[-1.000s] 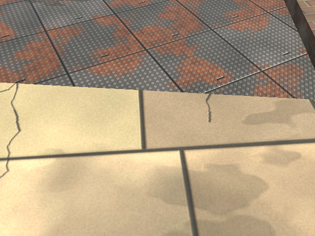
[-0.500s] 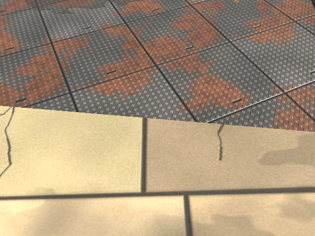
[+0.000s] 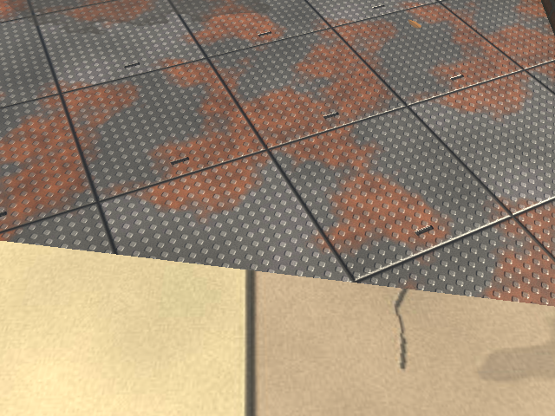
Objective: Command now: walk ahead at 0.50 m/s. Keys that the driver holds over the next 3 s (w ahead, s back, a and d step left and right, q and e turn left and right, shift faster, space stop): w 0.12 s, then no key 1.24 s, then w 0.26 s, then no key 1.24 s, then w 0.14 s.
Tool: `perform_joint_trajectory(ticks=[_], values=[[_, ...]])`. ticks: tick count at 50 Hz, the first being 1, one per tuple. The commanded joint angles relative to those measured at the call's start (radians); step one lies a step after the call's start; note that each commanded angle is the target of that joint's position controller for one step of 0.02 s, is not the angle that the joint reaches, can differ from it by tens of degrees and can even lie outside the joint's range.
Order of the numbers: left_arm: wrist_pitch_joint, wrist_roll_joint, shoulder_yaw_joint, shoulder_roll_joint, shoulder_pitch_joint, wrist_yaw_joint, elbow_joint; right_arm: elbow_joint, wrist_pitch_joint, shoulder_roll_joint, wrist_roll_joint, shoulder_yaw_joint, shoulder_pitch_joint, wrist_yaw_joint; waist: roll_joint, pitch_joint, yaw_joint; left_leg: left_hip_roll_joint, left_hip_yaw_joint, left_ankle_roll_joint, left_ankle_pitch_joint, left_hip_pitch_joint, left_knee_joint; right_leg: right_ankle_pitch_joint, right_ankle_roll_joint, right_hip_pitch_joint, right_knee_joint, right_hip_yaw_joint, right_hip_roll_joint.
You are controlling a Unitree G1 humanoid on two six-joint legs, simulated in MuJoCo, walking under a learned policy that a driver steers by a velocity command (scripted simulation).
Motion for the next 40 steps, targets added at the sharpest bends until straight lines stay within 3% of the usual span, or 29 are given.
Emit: perform_joint_trajectory(ticks=[1, 4, 7, 8, 9, 11, 13, 16, 18, 19, 20, 21, 22, 23, 24, 25, 26, 27, 29, 31, 32, 33, 34, 35, 36, 38, 40], values=[[0.011, 0.008, 0.022, 0.048, 0.054, 0.011, -0.047, -0.027, -0.018, -0.085, -0.007, -0.014, 0.015, 0.003, 0.120, -0.052, 0.024, 0.255, -0.282, 0.169, 0.067, 0.125, -0.303, 0.091, 0.000, -0.138, -0.027, 0.038, -0.095], [0.022, 0.014, 0.031, 0.059, -0.032, 0.016, -0.078, 0.003, -0.021, -0.120, -0.006, -0.021, 0.076, -0.014, 0.085, -0.011, 0.017, 0.246, -0.220, 0.176, 0.164, 0.141, -0.332, 0.209, 0.023, -0.233, -0.152, 0.030, -0.100], [0.016, 0.022, 0.029, 0.043, -0.134, 0.010, -0.111, 0.022, -0.009, -0.126, -0.004, -0.018, 0.121, -0.031, 0.079, 0.009, -0.004, 0.229, -0.164, 0.151, 0.280, 0.181, -0.325, 0.357, 0.037, -0.270, -0.333, 0.016, -0.086], [0.020, 0.152, -0.024, -0.053, -0.084, -0.045, -0.083, 0.049, -0.042, 0.009, -0.113, 0.018, 0.225, 0.000, 0.086, -0.001, -0.018, 0.224, -0.133, 0.211, 0.293, 0.218, -0.293, 0.454, 0.041, -0.266, -0.371, -0.012, -0.056], [0.027, 0.147, -0.015, -0.047, -0.104, -0.064, -0.087, 0.069, -0.047, -0.016, -0.103, 0.010, 0.260, 0.020, 0.096, 0.020, -0.024, 0.226, -0.121, 0.218, 0.379, 0.219, -0.282, 0.465, 0.044, -0.261, -0.411, -0.019, -0.047], [0.034, 0.102, -0.009, 0.010, -0.201, -0.077, -0.131, 0.053, -0.051, -0.085, -0.073, -0.003, 0.222, 0.039, 0.096, 0.004, -0.021, 0.220, -0.096, 0.208, 0.517, 0.207, -0.253, 0.456, 0.046, -0.193, -0.488, -0.042, -0.022], [0.031, 0.085, -0.006, 0.041, -0.247, -0.070, -0.150, 0.063, -0.048, -0.113, -0.061, -0.010, 0.239, 0.038, 0.100, 0.002, -0.023, 0.242, -0.106, 0.194, 0.583, 0.280, -0.224, 0.445, 0.044, -0.191, -0.557, -0.030, -0.007], [0.021, 0.072, -0.005, 0.057, -0.282, -0.054, -0.154, 0.064, -0.035, -0.130, -0.053, -0.022, 0.202, 0.028, 0.092, -0.009, -0.008, 0.257, -0.107, 0.135, 0.619, 0.376, -0.159, 0.433, 0.018, -0.161, -0.667, -0.009, -0.001], [0.005, 0.053, 0.006, 0.084, -0.246, -0.043, -0.137, 0.057, -0.028, -0.131, -0.040, -0.028, 0.159, 0.025, 0.074, -0.051, 0.030, 0.217, -0.081, 0.079, 0.687, 0.348, -0.064, 0.507, -0.026, 0.010, -0.737, -0.044, 0.031], [-0.010, 0.038, 0.020, 0.129, -0.203, -0.035, -0.116, 0.054, -0.025, -0.113, -0.027, -0.026, 0.187, 0.032, 0.035, -0.127, 0.037, 0.144, -0.066, 0.030, 0.694, 0.305, 0.006, 0.696, -0.078, 0.197, -0.753, -0.065, 0.046], [-0.020, 0.032, 0.026, 0.195, -0.162, -0.035, -0.115, 0.048, -0.019, -0.032, -0.025, -0.006, 0.317, 0.030, -0.075, -0.323, -0.022, 0.049, -0.023, -0.037, 0.417, 0.184, 0.128, 1.089, -0.238, 0.524, -0.674, 0.031, -0.092], [-0.010, 0.013, -0.008, 0.126, -0.081, -0.054, -0.112, 0.058, -0.019, 0.049, -0.029, 0.030, 0.436, 0.034, -0.173, -0.524, -0.020, 0.005, -0.053, -0.115, -0.058, -0.010, 0.308, 1.085, -0.392, 0.825, -0.703, 0.348, -0.321], [-0.005, 0.024, -0.002, 0.104, 0.038, -0.051, -0.066, 0.021, 0.000, -0.041, -0.036, -0.004, 0.292, 0.028, -0.164, -0.454, 0.058, -0.011, -0.068, -0.145, -0.567, -0.071, 0.495, 0.977, -0.358, 0.743, -0.780, 0.427, -0.338], [-0.016, 0.020, 0.022, 0.171, 0.021, -0.038, -0.060, -0.018, 0.016, -0.058, -0.043, -0.014, 0.183, 0.025, -0.118, -0.316, 0.053, 0.041, -0.106, -0.137, -0.656, -0.118, 0.589, 0.751, -0.270, 0.583, -0.829, 0.367, -0.290], [-0.019, -0.001, 0.024, 0.154, -0.100, -0.026, -0.092, -0.008, 0.023, -0.055, -0.049, -0.015, 0.179, 0.014, -0.072, -0.197, 0.005, 0.106, -0.129, -0.147, -0.635, -0.109, 0.584, 0.576, -0.193, 0.405, -0.871, 0.292, -0.246], [-0.018, -0.011, 0.005, 0.095, -0.198, -0.023, -0.122, 0.011, 0.024, -0.018, -0.052, -0.004, 0.224, 0.007, -0.062, -0.139, -0.047, 0.132, -0.128, -0.164, -0.614, -0.051, 0.504, 0.492, -0.161, 0.272, -0.915, 0.242, -0.209], [-0.020, -0.013, -0.001, 0.069, -0.248, -0.026, -0.139, 0.032, 0.024, 0.008, -0.050, 0.002, 0.241, 0.005, -0.045, -0.098, -0.067, 0.137, -0.103, -0.185, -0.551, 0.004, 0.433, 0.437, -0.139, 0.184, -0.938, 0.190, -0.173], [-0.019, -0.008, 0.006, 0.088, -0.285, -0.037, -0.147, 0.057, 0.025, 0.007, -0.044, -0.001, 0.286, 0.009, -0.022, -0.105, -0.099, 0.130, -0.069, -0.196, -0.462, 0.107, 0.377, 0.396, -0.112, 0.106, -0.939, 0.138, -0.129], [-0.011, -0.002, 0.027, 0.129, -0.342, -0.059, -0.152, 0.093, 0.023, -0.012, -0.019, -0.011, 0.335, 0.037, -0.003, -0.091, -0.132, 0.090, 0.006, -0.187, -0.198, 0.196, 0.207, 0.192, -0.065, 0.035, -0.897, 0.056, -0.050], [0.006, 0.006, 0.023, 0.091, -0.298, -0.090, -0.125, 0.075, 0.007, -0.048, -0.028, -0.016, 0.287, 0.054, -0.013, -0.060, -0.098, 0.097, -0.006, -0.140, -0.059, 0.173, 0.134, -0.041, -0.041, 0.020, -0.875, 0.122, -0.071], [0.012, 0.003, 0.017, 0.065, -0.274, -0.095, -0.111, 0.048, -0.002, -0.063, -0.023, -0.017, 0.240, 0.053, -0.011, -0.043, -0.078, 0.118, -0.026, -0.099, -0.110, 0.126, 0.078, -0.150, -0.036, 0.032, -0.877, 0.163, -0.093], [0.014, 0.007, 0.017, 0.061, -0.241, -0.090, -0.102, 0.016, -0.009, -0.065, -0.006, -0.010, 0.183, 0.049, -0.009, -0.020, -0.041, 0.144, -0.062, -0.039, -0.221, 0.039, 0.009, -0.185, -0.031, 0.079, -0.873, 0.168, -0.089], [0.006, 0.016, 0.030, 0.091, -0.240, -0.071, -0.127, 0.011, -0.009, -0.082, -0.001, -0.013, 0.120, 0.048, 0.038, 0.014, 0.003, 0.164, -0.116, 0.023, -0.379, -0.095, -0.044, -0.104, -0.013, 0.164, -0.838, 0.071, -0.031], [0.000, 0.024, 0.030, 0.091, -0.254, -0.058, -0.133, -0.002, -0.007, -0.104, 0.005, -0.018, 0.053, 0.047, 0.055, -0.002, 0.023, 0.164, -0.123, 0.030, -0.405, -0.127, -0.083, -0.024, -0.007, 0.239, -0.812, 0.048, -0.012], [-0.006, 0.026, 0.025, 0.081, -0.262, -0.053, -0.137, -0.021, -0.006, -0.094, 0.005, -0.017, -0.006, 0.046, 0.046, -0.028, 0.033, 0.157, -0.109, 0.009, -0.343, -0.114, -0.082, 0.048, -0.010, 0.284, -0.802, 0.040, -0.003], [-0.005, 0.011, 0.028, 0.086, -0.251, -0.056, -0.124, -0.014, -0.008, -0.063, 0.000, -0.009, 0.000, 0.046, 0.042, -0.062, 0.021, 0.140, -0.087, -0.023, -0.214, -0.034, -0.060, 0.172, -0.018, 0.300, -0.790, 0.022, 0.014], [-0.004, 0.008, 0.031, 0.089, -0.240, -0.067, -0.118, 0.006, -0.008, -0.095, 0.000, -0.021, 0.050, 0.044, 0.048, -0.084, 0.001, 0.130, -0.064, -0.034, -0.100, 0.010, -0.028, 0.332, -0.026, 0.312, -0.757, 0.007, 0.024]])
